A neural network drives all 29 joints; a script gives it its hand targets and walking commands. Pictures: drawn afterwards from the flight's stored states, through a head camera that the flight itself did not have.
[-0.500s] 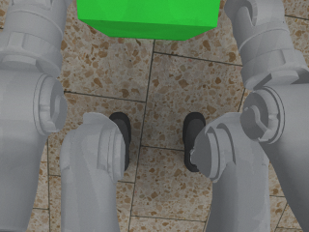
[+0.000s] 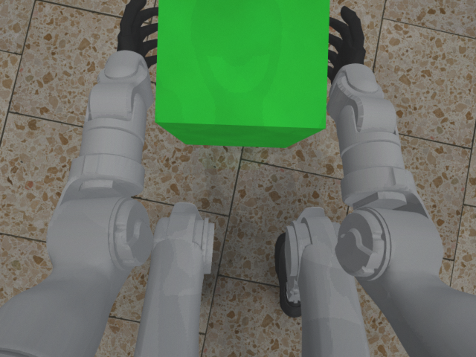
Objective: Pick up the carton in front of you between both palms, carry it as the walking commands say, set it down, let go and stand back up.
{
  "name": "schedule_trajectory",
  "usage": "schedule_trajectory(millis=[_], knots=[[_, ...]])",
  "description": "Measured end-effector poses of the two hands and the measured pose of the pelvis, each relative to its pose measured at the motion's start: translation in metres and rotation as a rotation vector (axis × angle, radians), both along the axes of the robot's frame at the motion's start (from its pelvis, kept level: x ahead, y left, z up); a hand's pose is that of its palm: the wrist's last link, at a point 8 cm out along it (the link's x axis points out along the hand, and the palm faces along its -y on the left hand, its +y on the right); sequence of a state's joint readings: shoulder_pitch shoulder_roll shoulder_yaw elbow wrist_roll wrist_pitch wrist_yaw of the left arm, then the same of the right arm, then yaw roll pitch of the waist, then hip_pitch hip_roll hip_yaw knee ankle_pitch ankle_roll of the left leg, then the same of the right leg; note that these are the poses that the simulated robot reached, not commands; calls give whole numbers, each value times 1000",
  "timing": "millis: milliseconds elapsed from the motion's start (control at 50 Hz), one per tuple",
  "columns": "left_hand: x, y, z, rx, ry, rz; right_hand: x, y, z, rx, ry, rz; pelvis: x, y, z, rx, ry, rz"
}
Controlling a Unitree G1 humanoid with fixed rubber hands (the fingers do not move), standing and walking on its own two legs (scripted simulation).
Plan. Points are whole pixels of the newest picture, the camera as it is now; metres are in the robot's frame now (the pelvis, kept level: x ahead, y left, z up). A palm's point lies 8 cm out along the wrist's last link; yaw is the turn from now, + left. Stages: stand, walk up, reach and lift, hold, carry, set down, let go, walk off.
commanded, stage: reach and lift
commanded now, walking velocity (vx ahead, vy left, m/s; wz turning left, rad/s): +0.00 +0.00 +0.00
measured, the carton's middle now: (239, 78) +0.54 +0.03 -0.15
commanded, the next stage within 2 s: none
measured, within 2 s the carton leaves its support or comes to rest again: neither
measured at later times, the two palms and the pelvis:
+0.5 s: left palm (93, 29) +0.49 +0.17 +0.06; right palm (421, 47) +0.49 -0.13 +0.07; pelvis +0.01 +0.00 +0.11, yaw +1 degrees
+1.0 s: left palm out of the picture +0.43 +0.16 +0.22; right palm out of the picture +0.44 -0.14 +0.23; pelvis +0.05 +0.00 +0.25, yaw +1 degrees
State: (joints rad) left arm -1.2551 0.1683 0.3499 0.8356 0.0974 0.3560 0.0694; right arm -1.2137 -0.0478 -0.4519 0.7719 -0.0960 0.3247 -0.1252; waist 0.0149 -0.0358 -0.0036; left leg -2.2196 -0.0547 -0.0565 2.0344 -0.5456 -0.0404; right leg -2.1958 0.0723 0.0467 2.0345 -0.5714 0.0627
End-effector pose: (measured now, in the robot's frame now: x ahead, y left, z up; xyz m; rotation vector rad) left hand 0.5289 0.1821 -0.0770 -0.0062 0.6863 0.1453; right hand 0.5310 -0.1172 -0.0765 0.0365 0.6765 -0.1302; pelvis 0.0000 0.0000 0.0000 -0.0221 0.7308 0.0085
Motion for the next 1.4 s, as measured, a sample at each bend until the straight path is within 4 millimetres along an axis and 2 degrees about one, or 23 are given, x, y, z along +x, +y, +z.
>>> schedule_trajectory(millis=[120, 320, 520, 860, 1200, 1400], knots=[[-16, -3, 46, 3, 27, -16, -20, -4, 44, -15, 27, -1, -9, -1, 34, -5, 14, 12], [-24, -16, 90, -4, 5, -21, -30, -16, 91, -6, 4, -22, -10, 0, 72, 1, 28, -2], [-42, -11, 148, -16, 4, 0, -43, -11, 151, -11, 4, -4, 10, 0, 119, 5, -2, 6], [-79, -20, 261, -24, 10, 13, -79, -20, 263, -1, 10, -8, 39, 2, 215, 14, -163, 6], [-116, -24, 363, -26, 10, 21, -112, -24, 366, -8, 10, 9, 70, -3, 304, 25, -413, 11], [-136, -26, 422, -15, -11, 22, -130, -26, 424, -18, -11, 25, 87, -4, 343, 30, -595, 18]])
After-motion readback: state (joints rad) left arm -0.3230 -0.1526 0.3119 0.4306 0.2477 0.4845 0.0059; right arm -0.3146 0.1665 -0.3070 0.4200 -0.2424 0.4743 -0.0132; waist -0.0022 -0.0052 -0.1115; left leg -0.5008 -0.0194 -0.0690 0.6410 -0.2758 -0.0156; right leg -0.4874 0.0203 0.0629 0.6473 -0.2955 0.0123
